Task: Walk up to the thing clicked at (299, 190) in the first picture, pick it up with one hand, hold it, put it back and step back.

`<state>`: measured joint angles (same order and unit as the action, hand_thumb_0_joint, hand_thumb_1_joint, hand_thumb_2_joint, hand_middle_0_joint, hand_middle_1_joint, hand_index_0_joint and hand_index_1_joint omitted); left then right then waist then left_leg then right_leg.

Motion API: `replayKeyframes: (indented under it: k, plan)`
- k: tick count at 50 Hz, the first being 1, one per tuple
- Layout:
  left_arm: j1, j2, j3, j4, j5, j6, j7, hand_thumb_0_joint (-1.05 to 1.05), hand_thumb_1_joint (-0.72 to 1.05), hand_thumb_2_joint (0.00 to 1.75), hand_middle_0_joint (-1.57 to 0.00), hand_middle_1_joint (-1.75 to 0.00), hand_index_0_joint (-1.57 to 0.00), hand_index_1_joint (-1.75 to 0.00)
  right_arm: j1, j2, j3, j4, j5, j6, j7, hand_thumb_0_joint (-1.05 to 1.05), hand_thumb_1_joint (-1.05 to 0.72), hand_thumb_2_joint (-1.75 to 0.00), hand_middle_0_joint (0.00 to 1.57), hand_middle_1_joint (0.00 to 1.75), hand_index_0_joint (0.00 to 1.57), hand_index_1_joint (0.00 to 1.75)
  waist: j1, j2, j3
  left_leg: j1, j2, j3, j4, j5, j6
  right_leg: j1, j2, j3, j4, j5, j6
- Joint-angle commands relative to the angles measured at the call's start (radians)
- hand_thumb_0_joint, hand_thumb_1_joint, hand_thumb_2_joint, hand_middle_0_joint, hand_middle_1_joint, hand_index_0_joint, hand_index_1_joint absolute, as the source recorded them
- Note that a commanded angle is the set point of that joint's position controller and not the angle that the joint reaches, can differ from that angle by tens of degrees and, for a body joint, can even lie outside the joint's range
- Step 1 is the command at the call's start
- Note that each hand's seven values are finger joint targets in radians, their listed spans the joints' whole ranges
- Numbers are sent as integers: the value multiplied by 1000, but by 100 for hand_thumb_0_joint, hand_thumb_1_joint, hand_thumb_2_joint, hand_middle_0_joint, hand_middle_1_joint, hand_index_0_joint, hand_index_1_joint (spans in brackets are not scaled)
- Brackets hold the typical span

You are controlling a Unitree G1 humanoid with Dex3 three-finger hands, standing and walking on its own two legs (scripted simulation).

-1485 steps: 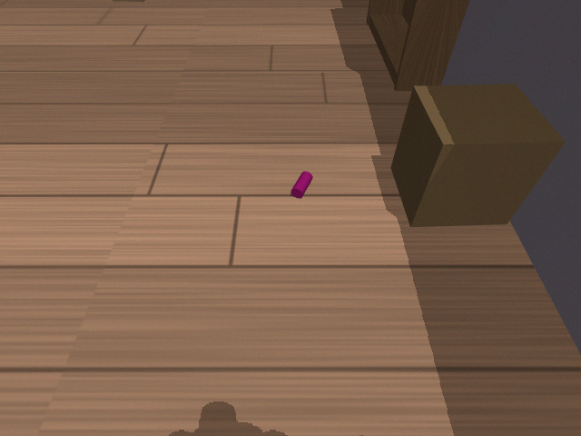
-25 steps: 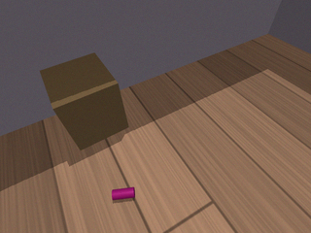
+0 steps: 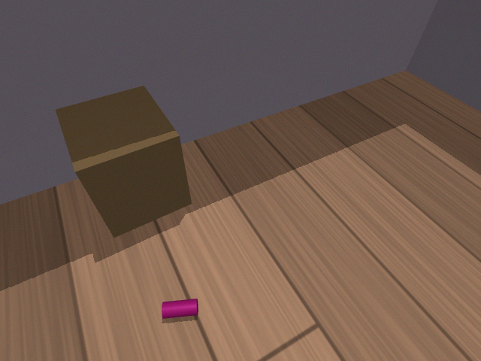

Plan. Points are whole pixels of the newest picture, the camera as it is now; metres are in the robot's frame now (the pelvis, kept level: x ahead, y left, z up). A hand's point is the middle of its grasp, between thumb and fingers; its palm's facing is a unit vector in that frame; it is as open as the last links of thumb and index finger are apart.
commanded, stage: walk up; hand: left
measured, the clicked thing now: (180, 308) +0.47 +0.25 -0.75
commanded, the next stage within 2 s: stand in 0.58 s
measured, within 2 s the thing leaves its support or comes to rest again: neither
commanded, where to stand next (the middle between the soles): +0.06 +0.00 m, yaw +1 degrees
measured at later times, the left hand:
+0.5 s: hand out of the picture +0.08 +0.25 -0.16, palm faces +0.00 -0.95 -0.32, open 7.4 cm
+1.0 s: hand out of the picture +0.08 +0.26 -0.15, palm faces -0.01 -0.94 -0.34, open 7.4 cm
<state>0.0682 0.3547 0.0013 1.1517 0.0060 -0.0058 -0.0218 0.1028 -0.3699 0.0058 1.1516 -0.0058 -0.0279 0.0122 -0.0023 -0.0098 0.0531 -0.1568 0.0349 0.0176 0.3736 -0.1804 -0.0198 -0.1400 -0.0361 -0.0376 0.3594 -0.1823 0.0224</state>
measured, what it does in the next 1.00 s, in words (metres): stands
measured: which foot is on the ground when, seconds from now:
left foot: down 0.00-1.00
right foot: down 0.00-1.00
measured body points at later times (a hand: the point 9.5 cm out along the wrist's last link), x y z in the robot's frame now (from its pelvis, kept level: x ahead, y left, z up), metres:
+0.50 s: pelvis +0.01 +0.00 +0.00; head +0.02 +0.01 +0.45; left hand +0.08 +0.30 -0.14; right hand +0.10 -0.29 -0.13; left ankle +0.01 +0.13 -0.75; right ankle +0.01 -0.13 -0.75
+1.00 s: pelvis +0.01 +0.00 +0.00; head +0.02 +0.00 +0.45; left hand +0.08 +0.31 -0.13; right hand +0.09 -0.29 -0.13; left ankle +0.01 +0.13 -0.75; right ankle +0.01 -0.13 -0.75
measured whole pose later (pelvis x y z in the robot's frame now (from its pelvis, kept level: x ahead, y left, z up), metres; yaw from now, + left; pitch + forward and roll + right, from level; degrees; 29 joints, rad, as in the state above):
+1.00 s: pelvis +0.01 +0.00 +0.00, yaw +1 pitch -2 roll +0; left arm 0.09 0.36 0.00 1.15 0.01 -0.01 -0.01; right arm 0.09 -0.35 0.00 1.15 -0.01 -0.01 0.02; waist 0.00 0.00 0.05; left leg -0.12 0.02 0.01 0.32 -0.17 -0.02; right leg -0.10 -0.05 -0.05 0.31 -0.17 0.03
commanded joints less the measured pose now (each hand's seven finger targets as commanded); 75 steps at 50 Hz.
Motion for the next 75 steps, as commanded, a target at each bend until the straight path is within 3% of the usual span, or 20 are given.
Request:
replayKeyframes:
  k: [1,17,21,28,29,32,34,42,49,55,57,64,68,75]
  plan:
    - [-58,204,41,-56,-4,-20,18,0,90,90,-20,-30,-20,-30,-60,-212,-41,-59,2,-16,-18,0,-90,-90,20,30,20,30,4,20,-98,24,101,-90,-73,117,43,26,-95,83,-69,79,-39]
    - [-33,199,46,-41,0,-20,22,0,90,90,-20,-30,-20,-30,-73,-197,-45,-56,2,-8,-18,0,-90,-90,20,30,20,30,5,6,-86,43,93,-93,-86,156,37,35,-96,66,-84,101,-27]
    - [-37,199,47,-47,3,-20,23,0,90,90,-20,-30,-20,-30,-79,-194,-45,-57,2,-5,-17,0,-90,-90,20,30,20,30,3,14,-77,28,88,-94,-88,126,35,35,-96,66,-94,85,-25]
    - [-37,197,49,-55,5,-19,23,0,90,90,-20,-30,-20,-30,-68,-195,-46,-57,-1,-9,-19,0,-90,-90,20,30,20,30,5,30,-104,22,91,-93,-95,162,37,82,-102,61,-78,125,-28]
    - [-31,207,47,-53,4,-20,26,0,90,90,-20,-30,-20,-30,-90,-192,-43,-62,-5,-8,-20,0,-90,-90,20,30,20,30,8,44,-86,25,100,-94,-96,198,27,62,-114,74,-81,145,-30]
    - [-26,203,48,-52,4,-24,29,0,90,90,-20,-30,-20,-30,-75,-197,-46,-63,-2,-7,-21,0,-90,-90,20,30,20,30,6,23,-112,48,109,-95,-79,265,34,88,-118,67,-75,196,-30]
    - [-22,204,47,-53,3,-23,29,0,90,90,-20,-30,-20,-30,-76,-198,-46,-62,0,-7,-21,0,-90,-90,20,30,20,30,5,26,-117,62,109,-96,-82,266,32,85,-116,66,-76,191,-29]
    - [-25,203,43,-54,4,-19,27,0,90,90,-20,-30,-20,-30,-79,-200,-45,-62,-2,0,-18,0,-90,-90,20,30,20,30,4,9,-72,28,100,-101,-115,112,29,45,-107,65,-100,54,-29]
    - [-21,206,41,-62,1,-23,27,0,90,90,-20,-30,-20,-30,-67,-201,-42,-62,-2,-3,-15,0,-90,-90,20,30,20,30,1,20,-91,43,103,-100,-100,159,30,63,-116,74,-99,106,-31]
    - [-14,212,40,-67,3,-24,28,0,90,90,-20,-30,-20,-30,-62,-200,-40,-60,-2,-2,-15,0,-90,-90,20,30,20,30,0,20,-88,48,102,-98,-98,153,27,51,-113,73,-104,96,-30]
    - [-15,213,41,-67,3,-23,27,0,90,90,-20,-30,-20,-30,-57,-196,-39,-59,-3,-1,-15,0,-90,-90,20,30,20,30,-4,22,-75,31,96,-94,-107,99,26,43,-112,75,-111,60,-28]
    - [-5,213,39,-64,4,-23,27,0,90,90,-20,-30,-20,-30,-56,-196,-39,-61,-3,1,-14,0,-90,-90,20,30,20,30,-1,16,-73,27,98,-102,-107,112,27,44,-109,67,-105,54,-28]
    - [-3,212,41,-70,3,-25,27,0,90,90,-20,-30,-20,-30,-49,-196,-38,-62,-2,-1,-14,0,-90,-90,20,30,20,30,1,15,-91,36,101,-98,-95,173,34,69,-119,73,-99,135,-32]
    - [11,208,40,-70,3,-22,26,0,90,90,-20,-30,-20,-30,-51,-202,-40,-67,-3,-2,-16,0,-90,-90,20,30,20,30,5,24,-70,32,99,-98,-105,125,30,45,-112,69,-106,74,-30]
